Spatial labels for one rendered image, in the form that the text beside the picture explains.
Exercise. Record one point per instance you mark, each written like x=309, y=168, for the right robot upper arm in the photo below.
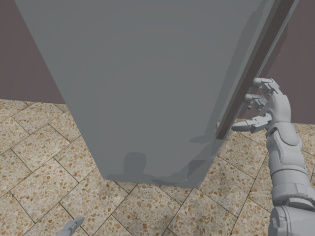
x=290, y=221

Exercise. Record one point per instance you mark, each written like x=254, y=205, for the fridge door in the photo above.
x=146, y=80

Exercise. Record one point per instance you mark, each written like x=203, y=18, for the robot right hand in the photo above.
x=277, y=107

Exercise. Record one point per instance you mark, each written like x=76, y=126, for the right robot forearm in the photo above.
x=289, y=175

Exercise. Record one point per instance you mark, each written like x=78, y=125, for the handle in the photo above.
x=269, y=31

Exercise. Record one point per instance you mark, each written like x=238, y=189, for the robot left hand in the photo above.
x=70, y=227

